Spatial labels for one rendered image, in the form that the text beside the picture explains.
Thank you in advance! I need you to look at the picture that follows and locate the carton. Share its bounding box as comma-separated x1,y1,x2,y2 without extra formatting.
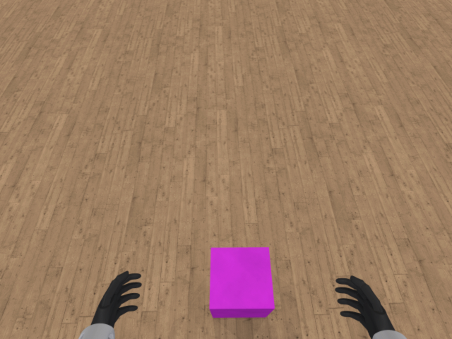
209,247,275,318

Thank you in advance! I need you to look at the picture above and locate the left robot hand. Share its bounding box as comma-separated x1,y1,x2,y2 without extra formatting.
91,271,142,328

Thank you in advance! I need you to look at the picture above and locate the left robot forearm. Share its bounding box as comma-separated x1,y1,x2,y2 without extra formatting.
79,323,115,339

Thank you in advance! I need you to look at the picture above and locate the right robot hand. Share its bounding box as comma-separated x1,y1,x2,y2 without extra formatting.
335,275,395,339

